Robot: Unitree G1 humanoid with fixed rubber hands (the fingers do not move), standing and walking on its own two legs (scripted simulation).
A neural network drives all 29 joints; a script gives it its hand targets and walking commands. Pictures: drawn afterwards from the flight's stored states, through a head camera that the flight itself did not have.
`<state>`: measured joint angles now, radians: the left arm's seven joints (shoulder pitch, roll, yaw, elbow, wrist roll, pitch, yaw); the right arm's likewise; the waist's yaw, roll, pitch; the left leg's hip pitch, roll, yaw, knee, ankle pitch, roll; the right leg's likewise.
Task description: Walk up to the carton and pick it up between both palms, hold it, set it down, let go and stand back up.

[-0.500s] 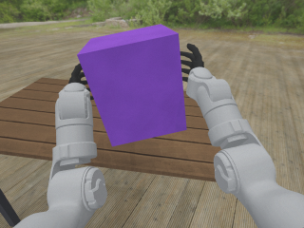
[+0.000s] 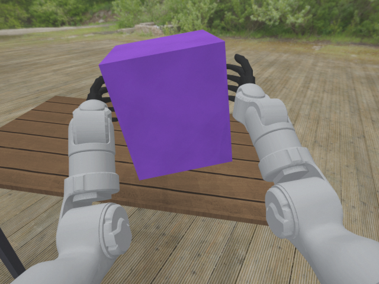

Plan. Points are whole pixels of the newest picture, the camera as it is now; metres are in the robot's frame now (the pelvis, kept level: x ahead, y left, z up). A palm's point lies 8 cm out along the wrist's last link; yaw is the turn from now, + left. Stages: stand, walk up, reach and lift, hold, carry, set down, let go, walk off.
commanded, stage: hold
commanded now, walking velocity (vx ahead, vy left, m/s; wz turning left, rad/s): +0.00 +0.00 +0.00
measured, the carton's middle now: (172, 101) +0.43 +0.00 +0.26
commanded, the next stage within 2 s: none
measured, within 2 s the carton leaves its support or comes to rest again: neither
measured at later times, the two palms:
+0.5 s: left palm (100, 113) +0.37 +0.15 +0.27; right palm (244, 95) +0.35 -0.14 +0.31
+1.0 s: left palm (98, 114) +0.36 +0.15 +0.27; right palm (244, 96) +0.35 -0.14 +0.30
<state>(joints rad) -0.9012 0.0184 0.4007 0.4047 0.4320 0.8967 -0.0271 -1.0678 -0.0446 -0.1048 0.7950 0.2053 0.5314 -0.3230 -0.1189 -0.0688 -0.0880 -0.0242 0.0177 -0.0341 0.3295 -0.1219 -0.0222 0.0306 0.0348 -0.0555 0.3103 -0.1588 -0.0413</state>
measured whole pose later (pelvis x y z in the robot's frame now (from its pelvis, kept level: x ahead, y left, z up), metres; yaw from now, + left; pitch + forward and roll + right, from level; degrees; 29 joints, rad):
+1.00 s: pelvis +0.00 +0.00 +0.00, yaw +1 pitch -10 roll +0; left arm -0.86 0.00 0.40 0.35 0.43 0.91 -0.04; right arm -1.02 -0.04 -0.09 0.74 0.21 0.54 -0.33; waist -0.13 -0.06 -0.08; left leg -0.02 0.01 -0.04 0.33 -0.12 -0.02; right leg 0.04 0.03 -0.06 0.31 -0.16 -0.04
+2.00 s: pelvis +0.01 +0.00 +0.00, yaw +0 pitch -11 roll +0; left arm -0.81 -0.02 0.38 0.27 0.43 0.92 -0.03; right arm -0.99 -0.05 -0.06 0.69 0.23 0.53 -0.33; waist -0.14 -0.07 -0.07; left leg -0.01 0.01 -0.03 0.33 -0.13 -0.02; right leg 0.05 0.03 -0.05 0.31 -0.17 -0.04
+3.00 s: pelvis +0.00 +0.00 +0.00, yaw +0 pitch -11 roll +0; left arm -0.82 -0.01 0.38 0.31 0.43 0.90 -0.04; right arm -0.98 -0.04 -0.07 0.70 0.22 0.52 -0.33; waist -0.13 -0.07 -0.07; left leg -0.01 0.01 -0.03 0.33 -0.12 -0.02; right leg 0.04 0.03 -0.05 0.31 -0.17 -0.04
